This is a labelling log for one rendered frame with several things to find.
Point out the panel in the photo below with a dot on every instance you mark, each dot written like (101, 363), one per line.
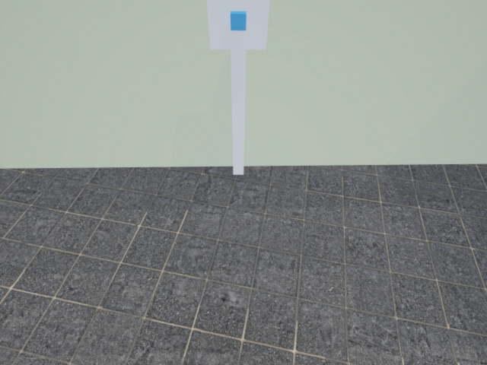
(222, 37)

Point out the button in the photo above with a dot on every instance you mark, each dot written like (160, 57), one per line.
(238, 20)

